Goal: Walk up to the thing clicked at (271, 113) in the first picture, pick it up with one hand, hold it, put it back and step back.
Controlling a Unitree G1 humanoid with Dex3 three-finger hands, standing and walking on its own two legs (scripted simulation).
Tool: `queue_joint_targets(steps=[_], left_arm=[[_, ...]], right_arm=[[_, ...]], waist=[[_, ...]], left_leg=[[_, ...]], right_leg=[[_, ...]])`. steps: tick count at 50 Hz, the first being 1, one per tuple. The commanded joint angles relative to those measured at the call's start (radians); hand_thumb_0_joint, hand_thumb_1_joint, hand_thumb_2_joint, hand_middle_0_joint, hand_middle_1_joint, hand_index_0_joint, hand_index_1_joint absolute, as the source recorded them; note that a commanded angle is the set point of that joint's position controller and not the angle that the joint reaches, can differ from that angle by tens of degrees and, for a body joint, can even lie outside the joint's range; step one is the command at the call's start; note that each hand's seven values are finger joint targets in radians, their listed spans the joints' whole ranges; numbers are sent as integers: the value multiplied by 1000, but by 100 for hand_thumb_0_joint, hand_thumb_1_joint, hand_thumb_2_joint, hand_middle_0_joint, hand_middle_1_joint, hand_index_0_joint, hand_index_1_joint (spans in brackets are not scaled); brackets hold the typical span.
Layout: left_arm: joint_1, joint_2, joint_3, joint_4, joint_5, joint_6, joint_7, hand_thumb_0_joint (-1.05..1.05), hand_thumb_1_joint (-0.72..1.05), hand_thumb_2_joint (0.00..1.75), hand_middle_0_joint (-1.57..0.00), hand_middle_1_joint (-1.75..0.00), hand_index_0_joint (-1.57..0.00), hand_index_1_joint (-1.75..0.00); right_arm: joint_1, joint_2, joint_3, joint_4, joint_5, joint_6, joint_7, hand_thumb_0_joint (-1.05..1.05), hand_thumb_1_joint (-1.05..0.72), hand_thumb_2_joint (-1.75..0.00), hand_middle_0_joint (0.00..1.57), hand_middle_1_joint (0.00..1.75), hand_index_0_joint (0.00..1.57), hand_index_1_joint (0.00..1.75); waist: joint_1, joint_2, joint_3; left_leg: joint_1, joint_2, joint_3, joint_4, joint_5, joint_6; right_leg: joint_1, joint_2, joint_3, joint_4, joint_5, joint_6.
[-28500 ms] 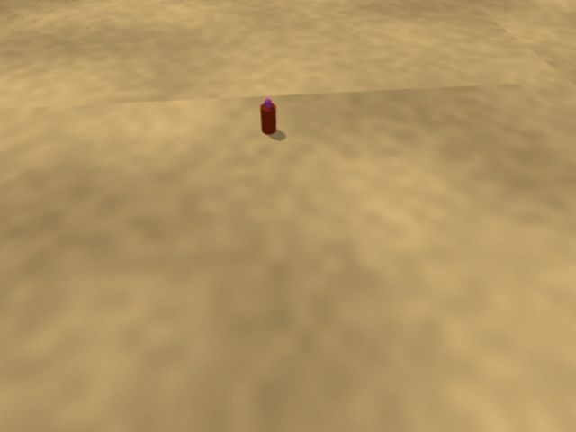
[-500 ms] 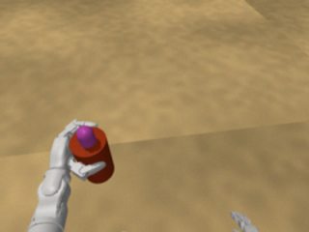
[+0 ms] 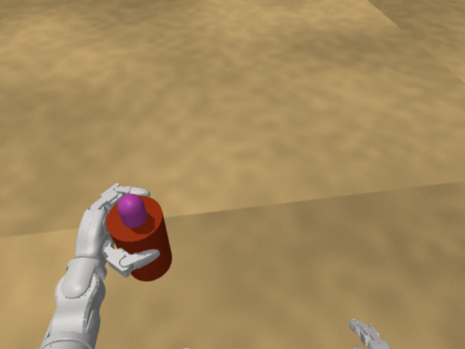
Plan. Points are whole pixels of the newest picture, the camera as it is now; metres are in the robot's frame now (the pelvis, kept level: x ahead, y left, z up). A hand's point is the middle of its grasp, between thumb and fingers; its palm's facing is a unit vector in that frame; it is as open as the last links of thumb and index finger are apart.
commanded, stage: hold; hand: left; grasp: from the side
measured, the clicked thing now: (140, 234) +0.32 +0.16 +0.02
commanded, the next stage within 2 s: crouch in 0.16 s
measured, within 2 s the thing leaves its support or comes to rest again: neither
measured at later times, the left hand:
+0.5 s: hand (136, 232) +0.32 +0.17 +0.02, palm faces +0.01 -1.00 -0.04, open 11.6 cm
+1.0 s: hand (157, 264) +0.36 +0.18 -0.21, palm faces +0.04 -1.00 -0.04, open 11.6 cm
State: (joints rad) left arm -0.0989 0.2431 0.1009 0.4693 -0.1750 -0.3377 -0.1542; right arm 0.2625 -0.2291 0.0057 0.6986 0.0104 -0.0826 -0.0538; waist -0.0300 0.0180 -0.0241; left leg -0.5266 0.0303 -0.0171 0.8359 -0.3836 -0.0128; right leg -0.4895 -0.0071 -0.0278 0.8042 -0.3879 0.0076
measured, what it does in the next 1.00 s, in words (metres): lowers itself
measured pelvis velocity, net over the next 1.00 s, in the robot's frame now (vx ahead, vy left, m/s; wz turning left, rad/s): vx -0.03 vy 0.00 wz -0.03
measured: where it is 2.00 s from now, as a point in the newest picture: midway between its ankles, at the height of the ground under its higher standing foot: outside the picture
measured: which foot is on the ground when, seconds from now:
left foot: down 0.00-1.00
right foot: down 0.00-1.00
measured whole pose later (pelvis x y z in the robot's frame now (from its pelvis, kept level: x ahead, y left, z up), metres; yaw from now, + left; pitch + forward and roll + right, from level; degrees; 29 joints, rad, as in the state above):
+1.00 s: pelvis -0.03 +0.00 -0.18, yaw -2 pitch +30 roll -3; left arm -0.39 0.29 0.27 0.87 -0.17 -0.71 -0.19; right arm 0.15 -0.26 -0.01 0.71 -0.06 -0.08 0.04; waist -0.08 0.01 -0.19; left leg -1.57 0.03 -0.06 1.69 -0.65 -0.02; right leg -1.53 0.00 -0.04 1.66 -0.66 0.00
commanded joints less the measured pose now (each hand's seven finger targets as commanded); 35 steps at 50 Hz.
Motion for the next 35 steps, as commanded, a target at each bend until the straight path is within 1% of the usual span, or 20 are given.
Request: queue_joint_targets(steps=[1, 3, 4, 5, 6, 7, 10, 12, 13, 14, 16, 17, 19, 20, 23, 27, 31, 33, 34, 35], left_arm=[[-442, 119, 94, -313, -69, -124, 10, 0, -7, 118, -117, -138, -119, -139], [-440, 130, 95, -325, -60, -132, 15, 0, -4, 120, -118, -141, -120, -141], [-420, 147, 115, -320, -54, -136, 18, 0, -2, 121, -119, -140, -120, -141], [-408, 156, 119, -345, -50, -143, 17, 0, -2, 121, -118, -140, -120, -140], [-369, 145, 122, -301, -49, -140, 16, 0, -1, 122, -120, -141, -121, -142], [-387, 151, 115, -372, -49, -147, 16, 0, -1, 122, -121, -142, -122, -142], [-420, 171, 124, -425, -49, -154, 16, 0, 1, 121, -120, -141, -121, -141], [-412, 160, 107, -408, -46, -145, 18, 0, 0, 121, -120, -141, -121, -141], [-423, 157, 107, -420, -50, -139, 20, 0, 8, 124, -122, -141, -123, -142], [-422, 155, 110, -410, -53, -135, 24, 0, 14, 116, -118, -133, -119, -134], [-404, 132, 96, -369, -54, -128, 26, 0, 18, 118, -119, -132, -120, -132], [-359, 95, 65, -304, -49, -118, 25, 0, 18, 118, -120, -133, -121, -133], [-405, 111, 76, -293, -44, -129, 24, 0, 15, 117, -119, -132, -121, -132], [-391, 97, 61, -252, -36, -130, 22, 0, 13, 118, -121, -134, -122, -134], [-418, 72, 64, -202, -34, -154, 21, 0, 14, 118, -121, -134, -122, -134], [-416, 84, 103, -69, -26, -213, 15, 0, 12, 119, -120, -135, -122, -135], [-474, 127, 148, -36, -21, -317, -6, 0, 17, 122, -123, -138, -124, -138], [-499, 121, 134, 6, -19, -368, -24, 0, 13, 122, -123, -138, -124, -138], [-527, 164, 171, -20, -23, -398, -24, 0, 14, 122, -124, -138, -125, -139], [-520, 169, 179, 18, -24, -418, -28, 0, 11, 122, -124, -138, -125, -139]], right_arm=[[-40, -133, -42, -118, 6, -49, -11, 0, -92, -91, 20, 30, 20, 30], [-39, -135, -43, -118, 6, -47, -11, 0, -92, -91, 20, 30, 20, 30], [-39, -141, -48, -116, 6, -48, -9, 0, -92, -91, 20, 30, 20, 30], [-37, -135, -46, -120, 2, -47, -9, 0, -92, -91, 20, 30, 20, 30], [-38, -135, -48, -123, 3, -47, -7, 0, -92, -91, 20, 30, 20, 30], [-47, -130, -45, -134, 5, -47, -7, 0, -92, -91, 20, 30, 20, 30], [-46, -131, -44, -134, 3, -46, -8, 0, -93, -91, 20, 30, 20, 30], [-47, -132, -42, -135, 3, -46, -11, 0, -93, -91, 20, 30, 20, 30], [-41, -131, -41, -136, 4, -46, -12, 0, -92, -91, 20, 30, 20, 30], [-34, -132, -40, -130, 5, -47, -15, 0, -88, -90, 20, 30, 20, 30], [-31, -130, -40, -119, 5, -48, -16, 0, -89, -90, 20, 30, 20, 30], [-35, -130, -40, -117, 5, -50, -14, 0, -89, -90, 20, 30, 20, 30], [-42, -135, -48, -113, 5, -47, -10, 0, -88, -90, 20, 30, 20, 30], [-42, -134, -48, -110, 5, -47, -7, 0, -88, -90, 20, 30, 20, 30], [-53, -127, -50, -117, 1, -48, 7, 0, -88, -90, 20, 30, 20, 30], [-45, -142, -68, -92, -11, -50, 31, 0, -88, -90, 20, 30, 20, 30], [-17, -147, -81, -88, -28, -51, 51, 0, -89, -90, 20, 30, 20, 30], [-23, -149, -79, -89, -35, -54, 59, 0, -89, -91, 20, 30, 20, 30], [-15, -154, -79, -86, -38, -55, 62, 0, -90, -91, 20, 30, 20, 30], [-19, -159, -77, -90, -39, -55, 65, 0, -91, -91, 20, 30, 20, 30]], waist=[[-10, 10, -283], [-8, 11, -277], [3, 17, -271], [9, 32, -307], [10, 20, -304], [18, 35, -310], [15, 85, -340], [1, 86, -337], [-4, 74, -354], [-10, 57, -342], [-14, 38, -319], [-18, 18, -282], [-21, -7, -246], [-21, -11, -226], [-19, -25, -202], [-15, -14, -218], [-22, 20, -384], [-35, 45, -435], [-30, 50, -494], [-33, 54, -518]], left_leg=[[139, -26, 9, -126, 146, 20], [147, -24, 6, -132, 146, 18], [147, -24, 5, -134, 156, 16], [155, -26, 6, -125, 180, 14], [149, -28, 7, -122, 183, 15], [146, -31, 11, -126, 180, 15], [167, -32, 13, -128, 169, 10], [177, -27, 9, -128, 172, 8], [177, -28, 9, -124, 179, 11], [173, -26, 9, -121, 188, 13], [163, -26, 8, -115, 199, 16], [151, -22, 2, -122, 195, 15], [121, -22, 3, -118, 162, 20], [106, -21, 0, -119, 150, 20], [55, -24, 3, -91, 121, 24], [-38, -24, -3, -14, 79, 21], [-108, -30, -10, 130, 112, 23], [-187, -34, -18, 215, 79, 23], [-218, -35, -21, 264, 92, 26], [-262, -35, -29, 302, 76, 27]], right_leg=[[78, 17, 0, -130, 204, -17], [67, 19, -5, -123, 195, -19], [59, 21, -7, -117, 200, -22], [79, 19, -6, -113, 218, -23], [86, 20, -6, -112, 220, -22], [99, 17, -3, -115, 222, -22], [99, 17, 3, -113, 212, -24], [87, 22, 0, -114, 211, -25], [104, 20, 2, -115, 226, -22], [104, 20, 2, -116, 238, -21], [95, 20, 2, -114, 251, -19], [70, 25, -6, -110, 239, -20], [45, 21, -6, -112, 213, -19], [26, 22, -10, -106, 200, -21], [-19, 17, -8, -88, 178, -21], [-119, 18, -9, 0, 134, -27], [-232, 19, -3, 129, 149, -31], [-334, 22, -2, 216, 114, -34], [-367, 23, -3, 261, 118, -35], [-423, 24, -3, 304, 95, -40]])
